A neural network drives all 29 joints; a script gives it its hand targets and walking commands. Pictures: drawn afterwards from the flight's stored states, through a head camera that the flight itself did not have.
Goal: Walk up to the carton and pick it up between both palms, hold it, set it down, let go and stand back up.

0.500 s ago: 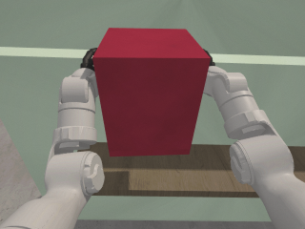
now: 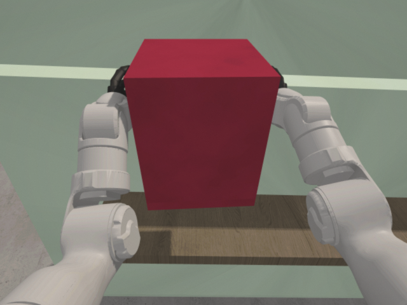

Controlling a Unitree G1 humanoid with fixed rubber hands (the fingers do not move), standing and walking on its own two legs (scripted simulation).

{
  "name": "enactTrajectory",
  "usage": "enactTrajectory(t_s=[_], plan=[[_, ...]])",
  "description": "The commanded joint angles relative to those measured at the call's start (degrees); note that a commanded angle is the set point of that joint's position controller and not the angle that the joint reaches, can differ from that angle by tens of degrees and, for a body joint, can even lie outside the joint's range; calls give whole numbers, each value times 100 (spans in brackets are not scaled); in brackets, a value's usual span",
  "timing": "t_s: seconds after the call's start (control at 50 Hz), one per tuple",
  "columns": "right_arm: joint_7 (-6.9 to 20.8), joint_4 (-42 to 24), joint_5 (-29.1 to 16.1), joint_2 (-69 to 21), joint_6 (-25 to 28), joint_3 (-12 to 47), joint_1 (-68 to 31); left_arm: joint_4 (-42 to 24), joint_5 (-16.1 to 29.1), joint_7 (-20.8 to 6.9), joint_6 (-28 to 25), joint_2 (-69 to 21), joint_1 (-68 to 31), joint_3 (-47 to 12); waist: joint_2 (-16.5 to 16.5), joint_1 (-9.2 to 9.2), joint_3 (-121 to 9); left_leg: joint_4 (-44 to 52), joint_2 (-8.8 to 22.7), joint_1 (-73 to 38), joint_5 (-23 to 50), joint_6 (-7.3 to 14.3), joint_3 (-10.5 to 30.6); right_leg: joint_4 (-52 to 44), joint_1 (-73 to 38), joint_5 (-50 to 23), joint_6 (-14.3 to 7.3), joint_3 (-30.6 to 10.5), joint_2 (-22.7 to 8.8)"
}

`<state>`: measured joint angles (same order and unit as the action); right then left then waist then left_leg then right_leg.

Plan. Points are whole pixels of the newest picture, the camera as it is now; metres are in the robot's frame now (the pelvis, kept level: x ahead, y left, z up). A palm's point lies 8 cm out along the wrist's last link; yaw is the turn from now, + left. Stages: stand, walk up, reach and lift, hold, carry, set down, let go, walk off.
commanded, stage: hold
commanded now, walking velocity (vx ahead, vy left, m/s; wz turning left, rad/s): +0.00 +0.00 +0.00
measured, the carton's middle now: (199, 122) +0.36 +0.01 +0.26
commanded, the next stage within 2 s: none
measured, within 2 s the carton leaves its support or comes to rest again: neither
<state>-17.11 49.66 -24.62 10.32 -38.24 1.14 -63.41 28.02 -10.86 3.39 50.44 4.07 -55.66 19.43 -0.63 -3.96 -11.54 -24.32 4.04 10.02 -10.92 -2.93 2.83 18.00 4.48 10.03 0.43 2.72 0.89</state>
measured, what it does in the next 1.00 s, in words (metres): stands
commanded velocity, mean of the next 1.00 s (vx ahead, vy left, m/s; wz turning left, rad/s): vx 0.00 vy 0.00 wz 0.00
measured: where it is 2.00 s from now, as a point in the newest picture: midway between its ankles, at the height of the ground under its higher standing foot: outside the picture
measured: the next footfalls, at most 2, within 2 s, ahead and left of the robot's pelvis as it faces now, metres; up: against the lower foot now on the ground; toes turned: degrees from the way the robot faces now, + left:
none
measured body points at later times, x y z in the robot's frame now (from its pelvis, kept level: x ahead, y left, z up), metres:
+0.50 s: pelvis +0.00 +0.00 +0.00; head -0.10 +0.02 +0.44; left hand +0.38 +0.15 +0.29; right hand +0.38 -0.14 +0.30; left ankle +0.03 +0.15 -0.74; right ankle +0.00 -0.12 -0.74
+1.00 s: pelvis +0.00 +0.00 +0.00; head -0.10 +0.02 +0.44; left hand +0.38 +0.16 +0.30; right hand +0.38 -0.14 +0.30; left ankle +0.03 +0.15 -0.74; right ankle +0.00 -0.12 -0.74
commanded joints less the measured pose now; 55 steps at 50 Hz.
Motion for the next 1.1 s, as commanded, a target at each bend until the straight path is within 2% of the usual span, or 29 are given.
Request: enactTrajectory(t_s=[0.0,0.02,0.04,0.08,0.1,0.12,0.14,0.2,0.24,0.28,0.3,0.34,0.38,0.42,0.5,0.62,0.64,0.66,0.68,0.7,0.74,0.8,0.82,0.84,0.88,0.92,0.96,1.0,1.08], plan=[[764,-2638,-987,-4026,261,980,-5447,-1138,1240,-830,-601,-3740,-5218,-2215,454,-59,-2163,204,-690,-896,1542,-62,-105,-249,-338,-1197,283,-221,479],[751,-2536,-1002,-4071,228,1048,-5408,-1098,1116,-814,-600,-3646,-5217,-2154,442,-30,-2053,250,-660,-902,1470,-32,-68,-232,-258,-1084,304,-205,479],[779,-2364,-968,-3958,216,917,-5364,-1006,1077,-782,-561,-3721,-5110,-2150,676,-57,-1761,290,-697,-814,1296,-90,-83,-299,-53,-888,277,-221,442],[802,-2572,-973,-3904,276,1010,-5436,-948,1000,-783,-532,-3757,-4859,-2102,657,44,-1944,250,-648,-953,1489,-100,-121,-289,-237,-1042,218,-258,484],[808,-2196,-950,-3851,218,919,-5214,-934,964,-778,-546,-3689,-4988,-2059,670,-11,-1769,304,-633,-883,1348,-82,-112,-283,-160,-909,232,-237,482],[810,-2203,-962,-3781,193,982,-5215,-867,907,-791,-514,-3619,-4830,-1918,476,75,-1749,288,-621,-886,1384,-41,-107,-288,-266,-937,223,-250,509],[812,-2306,-1000,-3887,232,956,-5346,-951,1058,-822,-550,-3721,-5098,-2127,511,-41,-1894,237,-629,-860,1362,-93,-107,-256,-229,-977,232,-248,498],[781,-2526,-940,-4020,266,940,-5432,-1130,1173,-815,-607,-3649,-5296,-2223,393,-42,-2032,211,-656,-909,1391,-63,-120,-292,-186,-999,268,-222,494],[770,-2699,-990,-4007,271,1017,-5380,-1278,1220,-799,-601,-3801,-5178,-2342,518,-79,-2172,171,-674,-941,1561,-116,-105,-244,-301,-1222,272,-193,484],[792,-2188,-884,-3966,221,941,-5326,-1024,1071,-783,-577,-3643,-5208,-2050,482,-17,-1729,306,-648,-822,1169,-35,-100,-299,-161,-801,288,-232,441],[789,-2459,-880,-3996,271,921,-5356,-1025,1119,-792,-591,-3707,-5086,-2200,464,-63,-1881,295,-672,-785,1212,-4,-121,-289,-171,-929,283,-258,421],[748,-2258,-870,-4047,235,956,-5268,-1071,1044,-847,-599,-3513,-5125,-2006,376,8,-1742,259,-714,-742,1187,42,-156,-263,-232,-1038,326,-277,391],[774,-2553,-929,-3925,292,911,-5383,-1185,1181,-827,-626,-3724,-5279,-2308,532,-97,-2167,217,-658,-906,1357,-70,-118,-261,-243,-1095,245,-222,465],[770,-2285,-951,-3933,199,961,-5220,-900,1060,-844,-545,-3533,-4910,-2005,353,-17,-1756,283,-682,-773,1305,12,-116,-287,-281,-1026,317,-246,440],[679,-2762,-1032,-4098,236,1123,-5314,-1168,1106,-873,-562,-3572,-4781,-2046,352,-6,-2185,109,-770,-900,1749,30,-138,-182,-617,-1740,385,-271,433],[685,-2581,-913,-3959,219,922,-5398,-1010,1073,-888,-540,-3597,-5050,-2151,471,-114,-1784,272,-689,-877,1241,-3,-129,-317,-128,-1011,316,-196,427],[695,-2488,-903,-4058,192,1014,-5335,-990,999,-895,-554,-3518,-5050,-1970,319,1,-1676,314,-688,-787,1209,56,-150,-308,-210,-954,340,-212,436],[690,-2641,-896,-4029,220,1004,-5391,-862,1047,-891,-538,-3610,-4947,-2054,377,-65,-1802,273,-691,-789,1174,38,-164,-273,-221,-926,325,-207,438],[723,-2542,-914,-4078,185,1035,-5331,-958,1062,-861,-601,-3478,-5052,-1984,318,1,-1806,296,-700,-763,1068,68,-144,-302,-187,-852,326,-217,442],[737,-2727,-899,-3975,269,894,-5600,-960,1242,-883,-582,-3749,-5204,-2273,492,-130,-2050,269,-659,-793,1087,-30,-110,-277,-81,-804,266,-246,440],[714,-2689,-971,-4039,229,1010,-5497,-1158,1178,-841,-591,-3658,-5212,-2174,464,-30,-2043,153,-685,-927,1616,-65,-124,-253,-278,-1269,289,-234,473],[720,-2460,-960,-3999,160,1016,-5307,-869,1014,-847,-533,-3541,-4931,-1907,404,37,-1792,242,-696,-882,1402,13,-128,-305,-254,-1090,299,-235,469],[712,-2304,-885,-4000,155,959,-5281,-764,962,-866,-551,-3497,-5006,-1819,345,21,-1680,325,-705,-733,1107,51,-146,-361,-255,-816,316,-243,448],[747,-2383,-903,-4034,190,941,-5250,-1174,1065,-840,-601,-3521,-5195,-2038,449,-50,-1975,335,-684,-861,1104,18,-97,-274,-141,-816,301,-195,443],[776,-2461,-861,-3910,241,844,-5499,-875,1213,-837,-575,-3702,-5251,-2182,565,-128,-1954,271,-652,-811,987,-40,-122,-324,-49,-705,241,-238,453],[745,-2770,-987,-4020,273,1012,-5509,-1048,1140,-810,-576,-3692,-5100,-2124,518,20,-2069,155,-694,-913,1497,-40,-130,-243,-201,-1118,272,-215,481],[779,-2227,-893,-4019,230,937,-5378,-943,1122,-808,-600,-3640,-5273,-2093,565,-40,-1894,247,-677,-820,1149,-53,-113,-306,-135,-824,251,-225,450],[762,-2166,-824,-3832,227,872,-5338,-680,986,-820,-520,-3671,-4941,-1995,647,-44,-1661,260,-665,-821,1247,-58,-117,-310,-140,-944,233,-259,442],[768,-2535,-865,-3875,272,900,-5497,-927,1095,-880,-564,-3689,-5045,-2166,362,-58,-2061,304,-649,-765,1074,-25,-98,-281,-337,-841,263,-219,448]])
